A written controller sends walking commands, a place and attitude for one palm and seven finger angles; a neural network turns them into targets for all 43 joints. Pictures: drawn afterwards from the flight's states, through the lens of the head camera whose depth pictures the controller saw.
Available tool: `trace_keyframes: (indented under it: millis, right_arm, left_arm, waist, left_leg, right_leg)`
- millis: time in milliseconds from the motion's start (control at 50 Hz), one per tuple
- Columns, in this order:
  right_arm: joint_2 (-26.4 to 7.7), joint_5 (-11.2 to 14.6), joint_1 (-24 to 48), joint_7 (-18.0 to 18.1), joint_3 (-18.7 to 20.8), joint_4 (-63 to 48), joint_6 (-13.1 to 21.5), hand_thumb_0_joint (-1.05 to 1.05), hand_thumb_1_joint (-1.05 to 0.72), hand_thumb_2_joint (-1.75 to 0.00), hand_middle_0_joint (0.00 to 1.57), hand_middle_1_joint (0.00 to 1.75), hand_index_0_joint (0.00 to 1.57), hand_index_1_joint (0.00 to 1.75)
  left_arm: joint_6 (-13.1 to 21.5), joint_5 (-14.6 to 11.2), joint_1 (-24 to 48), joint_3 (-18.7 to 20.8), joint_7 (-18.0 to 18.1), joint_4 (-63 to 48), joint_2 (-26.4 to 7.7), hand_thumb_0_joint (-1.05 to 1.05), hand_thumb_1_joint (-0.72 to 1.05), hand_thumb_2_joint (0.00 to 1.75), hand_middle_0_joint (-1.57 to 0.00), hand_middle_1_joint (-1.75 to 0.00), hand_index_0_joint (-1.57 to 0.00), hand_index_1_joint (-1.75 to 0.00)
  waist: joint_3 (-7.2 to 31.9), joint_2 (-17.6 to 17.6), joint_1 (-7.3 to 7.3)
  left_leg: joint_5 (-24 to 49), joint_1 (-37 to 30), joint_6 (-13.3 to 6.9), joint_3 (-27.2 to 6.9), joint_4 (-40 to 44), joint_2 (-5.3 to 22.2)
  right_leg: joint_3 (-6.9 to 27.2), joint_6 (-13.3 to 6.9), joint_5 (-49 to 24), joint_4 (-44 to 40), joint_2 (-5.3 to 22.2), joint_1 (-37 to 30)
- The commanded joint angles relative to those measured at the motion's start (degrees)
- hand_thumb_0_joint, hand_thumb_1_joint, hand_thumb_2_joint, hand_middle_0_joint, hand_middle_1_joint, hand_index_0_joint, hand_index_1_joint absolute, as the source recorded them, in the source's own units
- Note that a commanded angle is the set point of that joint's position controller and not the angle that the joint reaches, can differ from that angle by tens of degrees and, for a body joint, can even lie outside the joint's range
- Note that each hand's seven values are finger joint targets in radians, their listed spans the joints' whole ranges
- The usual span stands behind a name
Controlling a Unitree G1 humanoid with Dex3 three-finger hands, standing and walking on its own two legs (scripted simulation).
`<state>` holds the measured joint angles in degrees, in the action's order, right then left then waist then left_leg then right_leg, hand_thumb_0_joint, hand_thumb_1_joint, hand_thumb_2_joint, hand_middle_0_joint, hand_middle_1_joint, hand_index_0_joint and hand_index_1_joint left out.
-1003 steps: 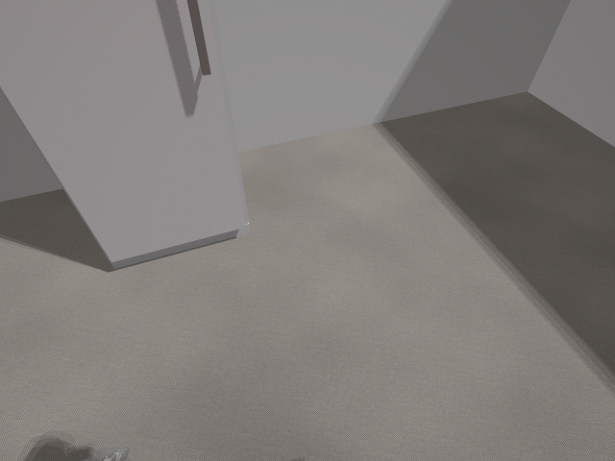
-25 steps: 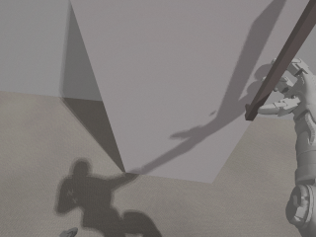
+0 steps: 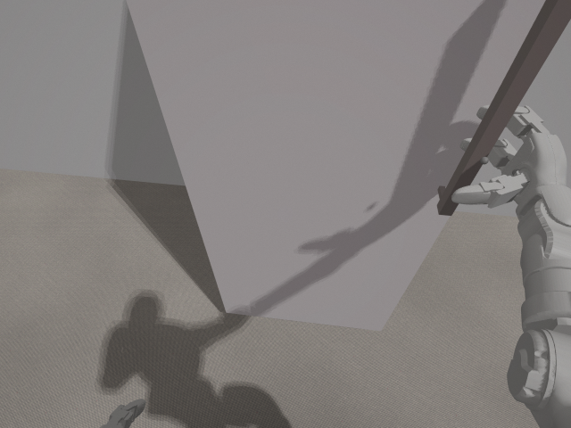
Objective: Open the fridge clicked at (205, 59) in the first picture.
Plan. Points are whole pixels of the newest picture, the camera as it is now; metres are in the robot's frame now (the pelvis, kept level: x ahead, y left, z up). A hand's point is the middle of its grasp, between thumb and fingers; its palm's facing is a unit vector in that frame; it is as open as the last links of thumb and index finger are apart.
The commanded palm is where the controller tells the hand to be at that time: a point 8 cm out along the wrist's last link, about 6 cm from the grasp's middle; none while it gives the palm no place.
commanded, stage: slide the fingers in behind the handle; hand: right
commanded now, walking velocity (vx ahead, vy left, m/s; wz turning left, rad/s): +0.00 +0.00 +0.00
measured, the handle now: (497, 101) +0.51 -0.22 +0.22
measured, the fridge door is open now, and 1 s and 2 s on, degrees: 0 0 3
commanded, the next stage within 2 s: grip the handle and tug to test in 0.26 s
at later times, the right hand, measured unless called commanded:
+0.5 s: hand (476, 158) +0.45 -0.20 +0.17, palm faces +0.03 +1.00 +0.00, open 13.6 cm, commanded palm +0.42 -0.25 +0.16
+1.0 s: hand (474, 155) +0.45 -0.20 +0.17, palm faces +0.03 +1.00 +0.00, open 6.3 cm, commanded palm +0.43 -0.25 +0.16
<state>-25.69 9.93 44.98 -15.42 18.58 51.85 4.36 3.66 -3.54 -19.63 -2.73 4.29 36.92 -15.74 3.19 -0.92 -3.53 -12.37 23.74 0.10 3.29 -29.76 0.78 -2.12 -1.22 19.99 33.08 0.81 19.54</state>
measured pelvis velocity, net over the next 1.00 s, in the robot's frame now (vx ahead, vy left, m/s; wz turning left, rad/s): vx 0.00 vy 0.01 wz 0.00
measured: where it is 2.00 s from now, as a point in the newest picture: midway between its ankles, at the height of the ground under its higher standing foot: outside the picture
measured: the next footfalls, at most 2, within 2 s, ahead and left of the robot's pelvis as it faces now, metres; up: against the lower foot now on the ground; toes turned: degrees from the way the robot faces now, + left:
none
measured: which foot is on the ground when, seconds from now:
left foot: down 0.00-1.00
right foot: down 0.00-1.00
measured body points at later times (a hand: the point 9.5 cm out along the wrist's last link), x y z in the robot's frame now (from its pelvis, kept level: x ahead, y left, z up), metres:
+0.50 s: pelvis +0.00 +0.00 +0.00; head +0.03 +0.00 +0.45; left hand +0.07 +0.26 -0.11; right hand +0.44 -0.25 +0.17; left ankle +0.02 +0.12 -0.73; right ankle -0.04 -0.10 -0.73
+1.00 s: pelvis +0.00 +0.01 +0.00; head +0.03 +0.01 +0.45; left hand +0.07 +0.27 -0.11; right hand +0.45 -0.25 +0.17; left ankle +0.02 +0.12 -0.73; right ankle -0.04 -0.10 -0.73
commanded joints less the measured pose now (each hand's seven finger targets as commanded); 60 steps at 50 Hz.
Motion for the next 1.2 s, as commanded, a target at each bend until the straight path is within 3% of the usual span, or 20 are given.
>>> trace_keyframes:
  millis: [0, 20, 100, 160, 240, 340, 400, 440, 480, 520, 580, 620, 700, 780, 820, 900, 940, 1000, 1120, 1180]
  right_arm:
    - [-11.9, 0.7, 30.5, 0.2, 0.4, -12.5, 4.2, 0.00, 0.50, -0.30, 0.30, 1.20, 0.30, 1.20]
    - [-12.1, 0.9, 29.6, 0.3, 0.5, -12.4, 4.5, 0.00, 0.50, -0.30, 0.30, 1.20, 0.30, 1.20]
    - [-11.7, 0.7, 28.8, 0.6, 0.9, -11.7, 4.2, 0.00, 0.50, -0.30, 0.30, 1.20, 0.30, 1.20]
    - [-14.2, 0.4, 26.7, 1.0, 3.0, -11.2, 4.1, 0.00, 0.50, -0.30, 0.30, 1.20, 0.30, 1.20]
    - [-14.0, 0.4, 26.4, 1.3, 3.1, -15.9, 5.0, 0.00, 0.50, -0.30, 0.30, 1.20, 0.30, 1.20]
    - [-12.6, 1.0, 23.7, 1.1, 2.7, -14.7, 3.6, 0.00, 0.50, -0.30, 0.30, 1.20, 0.30, 1.20]
    - [-12.3, 0.2, 27.3, 1.5, 1.4, -13.7, 2.9, 0.00, 0.36, -0.36, 0.32, 1.22, 0.32, 1.22]
    - [-13.4, 0.0, 27.9, 1.9, 2.6, -15.8, 3.6, 0.00, 0.27, -0.40, 0.32, 1.23, 0.32, 1.23]
    - [-11.5, 0.2, 26.9, 1.7, 1.2, -14.5, 3.6, 0.00, 0.17, -0.44, 0.33, 1.25, 0.33, 1.25]
    - [-13.2, 0.7, 25.4, 1.5, 2.7, -12.2, 3.8, 0.00, 0.08, -0.48, 0.35, 1.26, 0.35, 1.26]
    - [-14.1, 0.1, 27.8, 1.1, 2.5, -11.4, 3.8, 0.00, -0.06, -0.54, 0.36, 1.28, 0.36, 1.28]
    - [-12.3, 0.1, 29.4, 1.0, 0.6, -11.5, 4.3, 0.00, -0.15, -0.58, 0.37, 1.29, 0.37, 1.29]
    - [-14.5, 0.4, 27.6, 0.8, 3.3, -13.6, 5.5, 0.00, -0.34, -0.66, 0.39, 1.32, 0.39, 1.32]
    - [-12.6, 0.6, 27.9, 0.4, 1.3, -11.8, 4.7, 0.00, -0.53, -0.74, 0.41, 1.35, 0.41, 1.35]
    - [-14.9, 0.5, 27.2, 0.6, 2.9, -11.0, 4.5, 0.00, -0.62, -0.78, 0.42, 1.36, 0.42, 1.36]
    - [-12.7, 0.3, 29.1, 0.5, 1.1, -12.5, 4.5, 0.00, -0.81, -0.86, 0.44, 1.39, 0.44, 1.39]
    - [-14.0, 0.5, 27.2, 0.6, 2.6, -11.1, 4.5, 0.00, -0.90, -0.90, 0.45, 1.40, 0.45, 1.40]
    - [-13.4, 0.2, 28.6, 0.4, 1.7, -12.2, 4.6, 0.00, -0.90, -0.90, 0.45, 1.40, 0.45, 1.40]
    - [-15.1, 0.7, 26.2, 0.8, 3.6, -11.5, 4.4, 0.00, -0.90, -0.90, 0.45, 1.40, 0.45, 1.40]
    - [-14.9, 0.6, 26.5, 0.6, 3.6, -12.6, 4.5, 0.00, -0.90, -0.90, 0.45, 1.40, 0.45, 1.40]
  left_arm:
    - [2.4, 0.3, -1.6, 3.0, 0.7, -5.6, -8.1, 0.00, 0.90, 0.90, -0.20, -0.30, -0.20, -0.30]
    - [2.3, 0.3, -2.3, 3.3, 0.6, -5.4, -8.3, 0.00, 0.90, 0.90, -0.20, -0.30, -0.20, -0.30]
    - [2.5, 0.4, -2.1, 3.3, 0.4, -5.4, -8.3, 0.00, 0.90, 0.90, -0.20, -0.30, -0.20, -0.30]
    - [2.1, 0.4, -2.1, 3.2, 0.2, -5.9, -8.5, 0.00, 0.90, 0.90, -0.20, -0.30, -0.20, -0.30]
    - [2.2, 0.6, -1.9, 3.5, 0.0, -6.5, -8.2, 0.00, 0.90, 0.90, -0.20, -0.30, -0.20, -0.30]
    - [2.2, 0.3, -1.5, 3.5, 0.0, -6.3, -8.2, 0.00, 0.90, 0.90, -0.20, -0.30, -0.20, -0.30]
    - [2.0, 0.2, -1.5, 3.3, 0.3, -5.9, -8.2, 0.00, 0.90, 0.90, -0.20, -0.30, -0.20, -0.30]
    - [2.3, 0.4, -1.5, 3.6, 0.4, -6.1, -8.1, 0.00, 0.90, 0.90, -0.20, -0.30, -0.20, -0.30]
    - [2.4, 0.4, -1.5, 3.3, 0.3, -6.0, -7.9, 0.00, 0.90, 0.90, -0.20, -0.30, -0.20, -0.30]
    - [2.3, 0.4, -2.1, 3.5, 0.4, -5.6, -8.3, 0.00, 0.90, 0.90, -0.20, -0.30, -0.20, -0.30]
    - [2.2, 0.3, -1.5, 3.2, 0.5, -5.7, -8.3, 0.00, 0.90, 0.90, -0.20, -0.30, -0.20, -0.30]
    - [2.2, 0.3, -1.9, 3.3, 0.5, -5.7, -8.3, 0.00, 0.90, 0.90, -0.20, -0.30, -0.20, -0.30]
    - [2.4, 0.5, -1.7, 3.4, 0.4, -6.1, -8.2, 0.00, 0.90, 0.90, -0.20, -0.30, -0.20, -0.30]
    - [2.1, 0.2, -1.5, 3.2, 0.3, -6.0, -8.3, 0.00, 0.90, 0.90, -0.20, -0.30, -0.20, -0.30]
    - [1.9, 0.2, -1.9, 3.4, 0.5, -5.9, -8.7, 0.00, 0.90, 0.90, -0.20, -0.30, -0.20, -0.30]
    - [2.1, 0.3, -1.9, 3.4, 0.4, -6.0, -8.3, 0.00, 0.90, 0.90, -0.20, -0.30, -0.20, -0.30]
    - [1.9, 0.3, -2.4, 3.6, 0.4, -5.7, -8.6, 0.00, 0.90, 0.90, -0.20, -0.30, -0.20, -0.30]
    - [1.9, 0.4, -2.3, 3.5, 0.4, -5.9, -8.4, 0.00, 0.90, 0.90, -0.20, -0.30, -0.20, -0.30]
    - [1.5, 0.4, -2.7, 3.6, 0.4, -5.9, -8.6, 0.00, 0.90, 0.90, -0.20, -0.30, -0.20, -0.30]
    - [1.5, 0.4, -2.1, 3.4, 0.4, -6.2, -8.4, 0.00, 0.90, 0.90, -0.20, -0.30, -0.20, -0.30]
  waist:
    - [17.5, -4.5, -1.08]
    - [18.2, -1.7, -1.16]
    - [18.4, -1.7, -0.57]
    - [18.2, -1.0, 0.11]
    - [21.1, -3.5, 0.84]
    - [17.8, -1.2, 0.56]
    - [15.2, -0.9, -0.53]
    - [18.8, -3.7, 0.20]
    - [18.6, -3.1, 0.01]
    - [17.2, 1.5, -0.17]
    - [16.3, -1.9, -0.22]
    - [16.6, -0.9, -1.12]
    - [20.9, -1.9, 0.44]
    - [17.0, -1.6, -0.51]
    - [17.1, -0.3, -0.35]
    - [18.4, -3.2, -0.64]
    - [18.5, -0.5, -0.44]
    - [18.9, -3.1, -0.47]
    - [19.0, 0.8, -0.15]
    - [18.7, -1.7, 0.14]
  left_leg:
    - [15.4, -9.8, -2.0, -1.2, 0.6, -0.9]
    - [15.6, -10.7, -1.9, -0.9, 0.5, -0.9]
    - [16.5, -10.8, -1.9, -0.9, 0.1, -1.0]
    - [16.8, -12.2, -1.9, -1.2, 0.0, -0.9]
    - [18.6, -13.4, -2.1, -1.3, -0.4, -1.0]
    - [18.0, -13.0, -1.9, -1.2, 0.4, -1.1]
    - [14.3, -11.3, -1.9, -1.0, 1.2, -0.9]
    - [15.9, -12.5, -2.0, -1.6, 0.8, -0.9]
    - [16.7, -12.7, -2.0, -1.4, 0.7, -0.9]
    - [16.6, -13.2, -1.8, -1.3, 0.9, -0.9]
    - [14.9, -12.2, -1.8, -1.7, 1.0, -0.6]
    - [14.8, -11.6, -1.8, -1.5, 1.0, -0.7]
    - [18.5, -14.3, -1.9, -1.8, 0.0, -0.8]
    - [16.8, -12.5, -1.8, -1.7, 0.5, -0.8]
    - [16.1, -12.9, -1.8, -1.6, 0.6, -0.7]
    - [16.8, -11.9, -1.8, -1.7, 0.4, -0.8]
    - [17.4, -12.7, -1.7, -1.6, 0.3, -0.9]
    - [17.4, -12.3, -1.8, -1.6, 0.2, -0.8]
    - [18.2, -14.2, -1.7, -1.5, 0.2, -0.9]
    - [18.8, -13.9, -1.8, -1.8, 0.2, -0.9]
  right_leg:
    - [2.6, 0.2, -19.2, -4.4, 0.1, -5.0]
    - [2.6, 0.1, -19.7, -4.1, 0.2, -4.7]
    - [2.6, 0.2, -20.4, -4.2, 0.2, -4.5]
    - [2.2, 0.0, -19.8, -4.3, 0.0, -2.7]
    - [2.3, 0.2, -23.2, -4.1, 0.3, -5.1]
    - [1.8, -0.1, -21.0, -4.7, 0.4, -3.8]
    - [2.2, -0.1, -17.0, -5.5, 0.2, -2.5]
    - [1.9, -0.2, -18.9, -4.8, 0.0, -4.5]
    - [2.0, 0.0, -19.5, -4.8, -0.1, -4.4]
    - [1.9, -0.4, -18.8, -4.7, 0.2, -2.9]
    - [1.7, -0.3, -16.2, -4.9, -0.3, -1.9]
    - [1.8, -0.5, -16.6, -4.7, -0.1, -2.6]
    - [1.8, -0.2, -20.1, -4.1, -0.2, -4.0]
    - [1.6, -0.4, -17.7, -4.6, -0.2, -2.3]
    - [1.6, -0.5, -17.3, -4.5, -0.1, -1.8]
    - [1.8, -0.2, -18.5, -4.3, -0.2, -3.4]
    - [1.7, -0.5, -18.8, -4.1, 0.0, -2.8]
    - [1.7, -0.3, -19.1, -4.2, -0.2, -3.1]
    - [1.5, -0.5, -19.4, -4.2, 0.0, -2.0]
    - [1.3, -0.4, -19.8, -4.4, -0.1, -2.6]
